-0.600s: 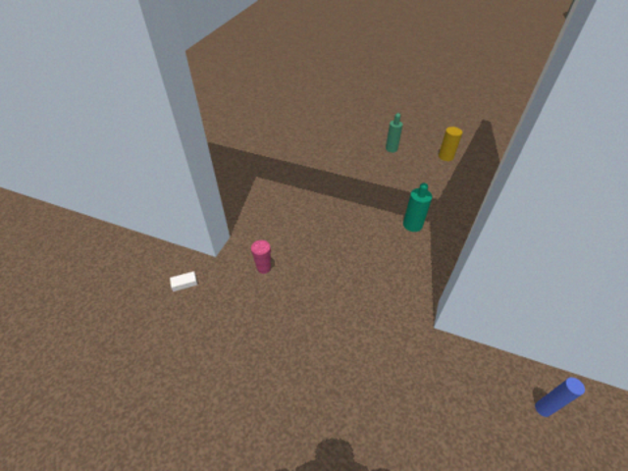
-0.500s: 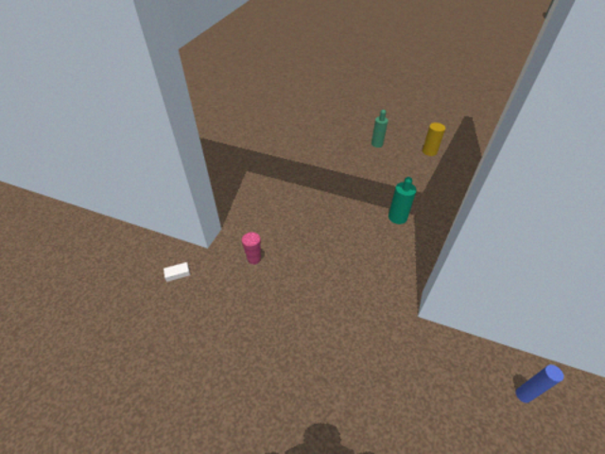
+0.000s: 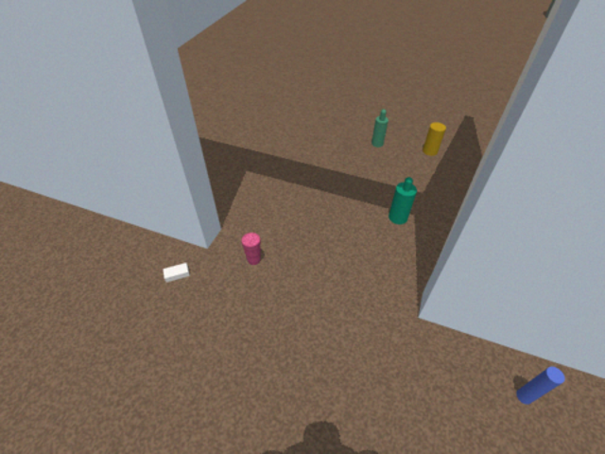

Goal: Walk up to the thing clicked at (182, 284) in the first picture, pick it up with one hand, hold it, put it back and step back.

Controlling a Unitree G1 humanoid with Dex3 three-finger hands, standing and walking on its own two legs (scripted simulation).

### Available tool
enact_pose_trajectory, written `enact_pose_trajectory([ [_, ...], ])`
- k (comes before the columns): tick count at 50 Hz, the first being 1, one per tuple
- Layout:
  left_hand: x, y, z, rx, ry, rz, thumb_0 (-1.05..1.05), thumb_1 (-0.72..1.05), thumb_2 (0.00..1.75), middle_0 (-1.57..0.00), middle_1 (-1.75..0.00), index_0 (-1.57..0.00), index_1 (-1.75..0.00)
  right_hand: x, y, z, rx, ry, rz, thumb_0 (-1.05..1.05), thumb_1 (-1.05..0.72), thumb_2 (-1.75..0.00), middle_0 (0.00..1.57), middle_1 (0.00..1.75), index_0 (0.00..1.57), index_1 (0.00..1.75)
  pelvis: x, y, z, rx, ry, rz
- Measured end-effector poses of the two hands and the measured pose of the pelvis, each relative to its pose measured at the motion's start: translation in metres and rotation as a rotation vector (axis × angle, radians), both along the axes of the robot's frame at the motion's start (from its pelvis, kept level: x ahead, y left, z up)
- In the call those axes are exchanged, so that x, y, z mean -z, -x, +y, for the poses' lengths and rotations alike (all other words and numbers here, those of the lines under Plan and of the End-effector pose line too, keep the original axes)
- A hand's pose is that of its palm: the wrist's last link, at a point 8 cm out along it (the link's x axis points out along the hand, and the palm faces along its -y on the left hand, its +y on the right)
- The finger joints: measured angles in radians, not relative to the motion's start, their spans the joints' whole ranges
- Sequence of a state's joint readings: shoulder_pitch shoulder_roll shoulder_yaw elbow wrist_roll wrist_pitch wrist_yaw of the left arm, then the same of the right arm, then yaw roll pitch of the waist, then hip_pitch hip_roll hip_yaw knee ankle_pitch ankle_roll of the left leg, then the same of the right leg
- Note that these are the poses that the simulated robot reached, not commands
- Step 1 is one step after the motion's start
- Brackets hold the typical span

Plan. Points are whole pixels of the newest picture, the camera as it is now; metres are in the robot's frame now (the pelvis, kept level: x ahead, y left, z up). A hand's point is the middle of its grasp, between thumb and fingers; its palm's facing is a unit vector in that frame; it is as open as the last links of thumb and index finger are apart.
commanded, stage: stand
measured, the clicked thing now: (176, 272) +0.91 +0.52 -0.77
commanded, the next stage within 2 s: walk up in 0.52 s
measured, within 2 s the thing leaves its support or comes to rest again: neither
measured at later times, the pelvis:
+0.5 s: pelvis +0.00 +0.00 +0.00, yaw +0 degrees
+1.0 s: pelvis +0.00 -0.05 -0.02, yaw +29 degrees
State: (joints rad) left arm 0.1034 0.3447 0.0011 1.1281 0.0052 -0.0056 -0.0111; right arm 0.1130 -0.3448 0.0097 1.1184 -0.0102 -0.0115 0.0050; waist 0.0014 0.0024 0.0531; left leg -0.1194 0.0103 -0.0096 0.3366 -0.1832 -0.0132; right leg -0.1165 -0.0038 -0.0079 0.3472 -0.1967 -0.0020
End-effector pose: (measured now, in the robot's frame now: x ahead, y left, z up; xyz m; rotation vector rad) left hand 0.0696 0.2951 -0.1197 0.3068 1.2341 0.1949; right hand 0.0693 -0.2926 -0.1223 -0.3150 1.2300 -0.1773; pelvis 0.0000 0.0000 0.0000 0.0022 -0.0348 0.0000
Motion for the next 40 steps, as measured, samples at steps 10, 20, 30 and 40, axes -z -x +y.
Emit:
enact_pose_trajectory([
  [10,-0.001,-0.001,0.000,-0.001,-0.002,-0.003,0.01,0.91,0.90,-0.21,-0.30,-0.20,-0.30,0.000,-0.003,0.000,-0.001,0.000,-0.004,0.01,-0.90,-0.90,0.20,0.30,0.20,0.30,0.000,-0.001,0.000,-0.001,0.001,-0.002],
  [20,-0.001,-0.001,0.001,-0.003,-0.003,-0.003,0.01,0.91,0.90,-0.21,-0.30,-0.20,-0.30,-0.001,-0.004,0.000,-0.004,0.001,-0.007,0.01,-0.90,-0.90,0.20,0.30,0.20,0.30,0.000,-0.002,0.000,-0.001,0.001,-0.002],
  [30,0.000,-0.004,0.008,-0.077,-0.004,-0.051,0.01,0.91,0.90,-0.21,-0.30,-0.20,-0.30,0.000,0.002,-0.006,-0.045,0.011,0.028,0.01,-0.90,-0.90,0.20,0.30,0.20,0.30,0.004,0.007,-0.008,-0.091,-0.010,0.013],
  [40,-0.018,0.045,-0.006,-0.234,-0.080,-0.165,0.01,0.91,0.90,-0.21,-0.30,-0.20,-0.30,0.004,-0.043,-0.049,-0.263,0.080,0.080,0.01,-0.90,-0.90,0.20,0.30,0.20,0.30,0.012,0.017,-0.050,-0.309,-0.012,0.028],
])
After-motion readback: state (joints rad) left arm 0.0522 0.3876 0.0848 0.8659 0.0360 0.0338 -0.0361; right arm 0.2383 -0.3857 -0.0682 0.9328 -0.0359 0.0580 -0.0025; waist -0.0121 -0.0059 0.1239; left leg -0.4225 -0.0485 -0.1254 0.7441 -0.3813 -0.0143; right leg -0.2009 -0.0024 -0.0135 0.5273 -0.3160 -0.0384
